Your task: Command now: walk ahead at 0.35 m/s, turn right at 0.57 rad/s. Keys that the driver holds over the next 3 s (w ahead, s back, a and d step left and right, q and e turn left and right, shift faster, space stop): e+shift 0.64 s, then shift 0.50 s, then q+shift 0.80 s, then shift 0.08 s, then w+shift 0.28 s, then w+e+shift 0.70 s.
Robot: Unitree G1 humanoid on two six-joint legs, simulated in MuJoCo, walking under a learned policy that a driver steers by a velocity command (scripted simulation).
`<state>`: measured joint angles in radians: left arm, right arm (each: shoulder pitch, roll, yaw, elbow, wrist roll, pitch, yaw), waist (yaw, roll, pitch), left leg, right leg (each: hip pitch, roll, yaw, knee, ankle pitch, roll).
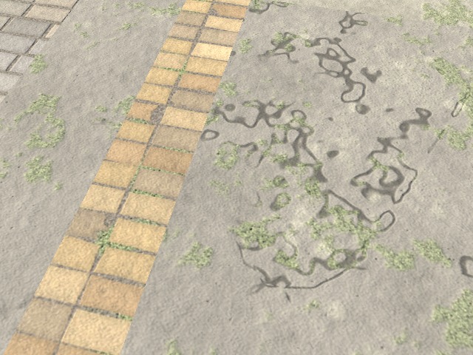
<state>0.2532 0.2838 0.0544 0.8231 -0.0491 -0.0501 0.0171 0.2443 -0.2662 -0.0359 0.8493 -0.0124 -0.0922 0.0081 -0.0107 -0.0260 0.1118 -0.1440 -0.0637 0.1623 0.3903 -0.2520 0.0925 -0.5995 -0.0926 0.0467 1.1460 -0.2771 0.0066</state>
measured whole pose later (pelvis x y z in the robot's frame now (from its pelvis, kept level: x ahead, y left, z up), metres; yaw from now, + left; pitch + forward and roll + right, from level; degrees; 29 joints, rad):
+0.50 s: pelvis +0.24 -0.01 +0.00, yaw -26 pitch +2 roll +2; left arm 0.20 0.32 0.09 0.58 -0.02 0.04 0.04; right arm -0.04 -0.28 -0.04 0.67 0.00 -0.01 -0.03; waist 0.04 0.00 0.09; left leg -0.58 -0.04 -0.24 0.88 -0.30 -0.10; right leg -0.36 0.19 0.23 0.46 -0.09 -0.10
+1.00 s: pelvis +0.32 +0.03 +0.00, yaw -45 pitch +0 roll +0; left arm 0.18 0.30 0.05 0.62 -0.02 0.05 0.02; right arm 0.17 -0.25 -0.04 0.72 0.00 0.03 -0.03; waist -0.03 -0.02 0.07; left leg -0.29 -0.01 -0.06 0.47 -0.18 0.00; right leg -0.33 0.02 0.08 0.79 -0.45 0.08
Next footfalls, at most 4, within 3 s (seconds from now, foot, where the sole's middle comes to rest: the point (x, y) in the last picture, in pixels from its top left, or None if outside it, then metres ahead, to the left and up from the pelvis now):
0.18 right None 0.32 -0.08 -0.78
0.68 left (221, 339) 0.46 0.06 -0.78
1.06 right None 0.24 -0.07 -0.78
1.52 left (211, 346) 0.45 0.09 -0.78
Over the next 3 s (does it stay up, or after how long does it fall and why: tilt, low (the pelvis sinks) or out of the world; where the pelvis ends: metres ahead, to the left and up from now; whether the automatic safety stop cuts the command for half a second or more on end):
stays up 0.89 -0.06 -0.04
